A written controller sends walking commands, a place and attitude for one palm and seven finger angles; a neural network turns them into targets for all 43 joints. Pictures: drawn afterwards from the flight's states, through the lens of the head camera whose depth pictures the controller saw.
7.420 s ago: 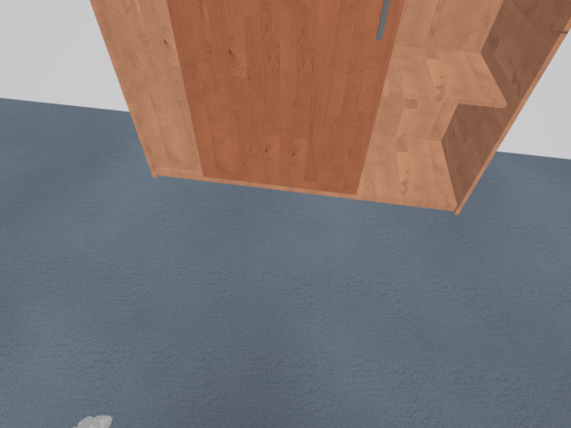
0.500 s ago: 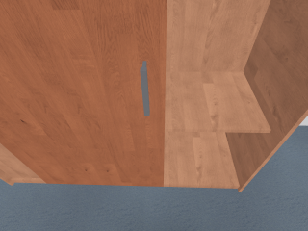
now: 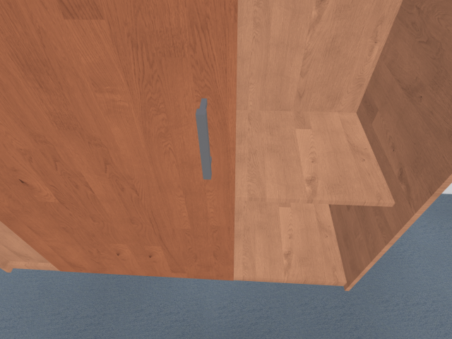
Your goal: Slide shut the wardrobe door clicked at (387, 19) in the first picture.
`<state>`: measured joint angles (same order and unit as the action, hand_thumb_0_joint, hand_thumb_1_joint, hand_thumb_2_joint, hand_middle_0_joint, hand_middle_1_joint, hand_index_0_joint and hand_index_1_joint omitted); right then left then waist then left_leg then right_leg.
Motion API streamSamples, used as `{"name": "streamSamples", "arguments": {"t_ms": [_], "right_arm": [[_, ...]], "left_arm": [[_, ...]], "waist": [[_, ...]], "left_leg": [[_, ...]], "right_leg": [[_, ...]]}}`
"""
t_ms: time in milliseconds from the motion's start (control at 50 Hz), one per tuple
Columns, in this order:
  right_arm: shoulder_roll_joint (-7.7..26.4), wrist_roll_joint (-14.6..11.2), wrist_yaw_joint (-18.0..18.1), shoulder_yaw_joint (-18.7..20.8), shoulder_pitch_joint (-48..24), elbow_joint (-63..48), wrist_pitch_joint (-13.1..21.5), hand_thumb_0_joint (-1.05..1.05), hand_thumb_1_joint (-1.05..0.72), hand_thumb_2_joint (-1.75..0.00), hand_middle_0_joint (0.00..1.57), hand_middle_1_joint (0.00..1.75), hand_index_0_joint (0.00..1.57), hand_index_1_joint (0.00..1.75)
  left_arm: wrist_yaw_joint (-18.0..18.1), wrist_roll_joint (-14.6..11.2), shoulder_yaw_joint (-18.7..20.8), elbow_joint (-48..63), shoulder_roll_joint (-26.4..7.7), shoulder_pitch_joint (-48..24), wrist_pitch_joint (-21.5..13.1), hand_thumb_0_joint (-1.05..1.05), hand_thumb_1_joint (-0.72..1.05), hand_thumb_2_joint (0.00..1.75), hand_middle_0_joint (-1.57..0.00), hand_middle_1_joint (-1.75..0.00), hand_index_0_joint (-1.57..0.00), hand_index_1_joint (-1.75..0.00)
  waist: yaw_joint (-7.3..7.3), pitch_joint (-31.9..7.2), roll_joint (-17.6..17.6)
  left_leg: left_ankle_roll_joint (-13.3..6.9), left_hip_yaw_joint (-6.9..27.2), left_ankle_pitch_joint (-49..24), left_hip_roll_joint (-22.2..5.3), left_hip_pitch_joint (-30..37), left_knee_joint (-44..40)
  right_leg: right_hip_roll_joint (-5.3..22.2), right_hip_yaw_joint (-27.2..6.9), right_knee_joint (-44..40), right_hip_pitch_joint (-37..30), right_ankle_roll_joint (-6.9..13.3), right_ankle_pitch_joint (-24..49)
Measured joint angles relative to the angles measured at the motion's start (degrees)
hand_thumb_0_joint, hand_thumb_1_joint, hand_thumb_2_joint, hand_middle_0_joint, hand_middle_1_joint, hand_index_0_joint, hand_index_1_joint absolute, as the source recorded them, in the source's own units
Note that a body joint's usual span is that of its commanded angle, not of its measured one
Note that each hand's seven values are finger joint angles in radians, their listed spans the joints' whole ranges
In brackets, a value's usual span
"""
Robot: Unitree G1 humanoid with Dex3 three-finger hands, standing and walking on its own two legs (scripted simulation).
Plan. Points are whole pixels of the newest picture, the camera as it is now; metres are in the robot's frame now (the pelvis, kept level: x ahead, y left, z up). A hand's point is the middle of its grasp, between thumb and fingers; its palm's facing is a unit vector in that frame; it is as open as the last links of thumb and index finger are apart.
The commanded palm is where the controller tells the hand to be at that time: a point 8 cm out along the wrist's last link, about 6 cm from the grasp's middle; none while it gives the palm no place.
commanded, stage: come to a stop and stand still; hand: left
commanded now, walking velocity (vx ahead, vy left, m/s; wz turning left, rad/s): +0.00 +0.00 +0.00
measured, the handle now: (205, 141) +0.46 +0.07 +0.11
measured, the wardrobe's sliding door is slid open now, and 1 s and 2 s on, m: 0.49 0.49 0.49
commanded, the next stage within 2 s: look again from close up in 0.14 s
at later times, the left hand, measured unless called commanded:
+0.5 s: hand out of the picture +0.01 +0.16 -0.17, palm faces +0.02 -0.97 -0.22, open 7.3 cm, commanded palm none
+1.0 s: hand out of the picture +0.00 +0.14 -0.17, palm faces +0.04 -0.98 -0.20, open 7.3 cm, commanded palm none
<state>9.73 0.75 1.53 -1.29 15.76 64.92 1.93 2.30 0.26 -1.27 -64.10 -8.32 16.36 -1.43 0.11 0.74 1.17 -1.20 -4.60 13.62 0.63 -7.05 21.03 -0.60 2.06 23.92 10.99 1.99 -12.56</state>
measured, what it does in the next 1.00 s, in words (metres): stands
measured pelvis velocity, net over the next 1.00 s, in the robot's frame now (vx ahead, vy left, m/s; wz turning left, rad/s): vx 0.01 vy -0.02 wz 0.01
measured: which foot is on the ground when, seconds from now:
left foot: down 0.00-1.00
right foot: down 0.00-1.00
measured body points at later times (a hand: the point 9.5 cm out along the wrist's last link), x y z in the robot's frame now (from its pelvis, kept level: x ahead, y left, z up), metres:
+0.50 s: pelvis +0.01 -0.02 +0.00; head +0.01 -0.03 +0.45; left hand +0.01 +0.21 -0.15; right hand +0.00 -0.23 -0.17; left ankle -0.02 +0.10 -0.74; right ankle +0.00 -0.09 -0.74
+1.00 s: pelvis +0.01 -0.02 +0.00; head +0.01 -0.03 +0.45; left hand +0.00 +0.20 -0.16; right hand -0.01 -0.24 -0.17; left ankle -0.02 +0.10 -0.74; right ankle +0.00 -0.09 -0.74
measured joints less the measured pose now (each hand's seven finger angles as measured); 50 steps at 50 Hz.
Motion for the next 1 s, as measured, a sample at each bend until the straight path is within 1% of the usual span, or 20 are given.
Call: {"name": "streamSamples", "arguments": {"t_ms": [480,1000], "right_arm": [[-0.6,0.0,0.1,-0.2,1.2,0.7,-0.1,0.0,-0.91,-0.9,0.2,0.3,0.19,0.29],[-1.4,-0.1,0.3,-0.3,2.5,0.9,-0.3,0.0,-0.91,-0.9,0.2,0.3,0.19,0.29]], "left_arm": [[0.1,-0.1,0.2,0.1,-0.4,0.0,-0.3,0.0,0.92,0.9,-0.2,-0.3,-0.2,-0.3],[0.0,-0.1,0.2,-0.1,0.3,1.4,-0.3,0.0,0.91,0.9,-0.2,-0.3,-0.2,-0.3]], "waist": [[0.03,-0.3,-0.1],[-0.2,-0.6,-0.6]], "left_leg": [[1.4,0.6,0.3,-1.3,1.0,-0.7],[2.1,1.0,0.2,-2.1,0.4,-0.2]], "right_leg": [[-1.3,0.6,-1.1,-1.3,1.3,-0.3],[-2.0,1.0,-1.5,-1.2,2.0,0.1]]}}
